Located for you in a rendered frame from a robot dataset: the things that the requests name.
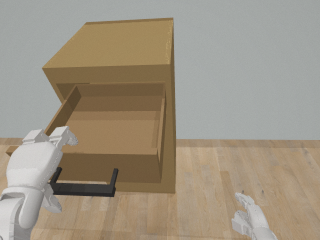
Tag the drawer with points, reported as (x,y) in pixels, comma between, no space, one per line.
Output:
(118,126)

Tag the robot right hand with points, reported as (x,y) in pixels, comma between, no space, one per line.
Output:
(244,222)

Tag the right robot forearm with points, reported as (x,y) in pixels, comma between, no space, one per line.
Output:
(262,233)

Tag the cabinet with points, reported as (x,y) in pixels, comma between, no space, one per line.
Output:
(118,52)

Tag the handle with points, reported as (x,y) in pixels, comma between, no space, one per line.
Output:
(83,189)

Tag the robot left hand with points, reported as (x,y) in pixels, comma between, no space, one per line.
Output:
(35,161)

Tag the left robot forearm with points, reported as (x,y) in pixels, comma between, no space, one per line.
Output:
(19,211)

